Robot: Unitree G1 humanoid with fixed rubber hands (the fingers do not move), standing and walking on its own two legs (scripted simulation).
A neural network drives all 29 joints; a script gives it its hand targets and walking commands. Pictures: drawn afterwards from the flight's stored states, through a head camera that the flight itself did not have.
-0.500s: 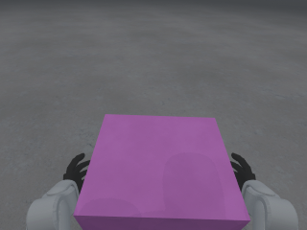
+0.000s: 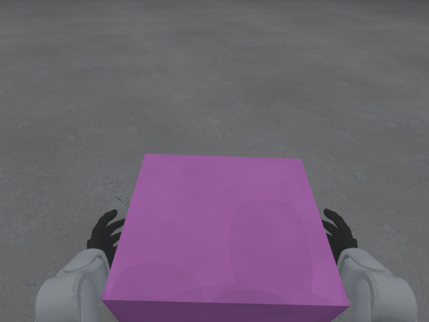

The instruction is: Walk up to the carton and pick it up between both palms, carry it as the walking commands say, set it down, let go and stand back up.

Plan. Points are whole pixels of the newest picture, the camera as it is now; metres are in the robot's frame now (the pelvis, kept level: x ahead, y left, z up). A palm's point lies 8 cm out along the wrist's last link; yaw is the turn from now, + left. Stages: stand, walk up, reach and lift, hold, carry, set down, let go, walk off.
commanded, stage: carry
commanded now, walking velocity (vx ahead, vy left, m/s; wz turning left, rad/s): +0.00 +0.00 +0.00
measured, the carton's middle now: (219, 256) +0.28 +0.00 +0.01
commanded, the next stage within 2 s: none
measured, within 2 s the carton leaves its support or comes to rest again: neither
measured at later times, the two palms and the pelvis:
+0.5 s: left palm (102, 247) +0.25 +0.20 +0.09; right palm (337, 245) +0.26 -0.19 +0.09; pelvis +0.02 +0.00 +0.00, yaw +0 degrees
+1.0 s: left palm (104, 259) +0.23 +0.19 +0.08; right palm (345, 256) +0.24 -0.20 +0.09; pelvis +0.00 -0.01 +0.00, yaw +0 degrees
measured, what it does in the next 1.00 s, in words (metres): stands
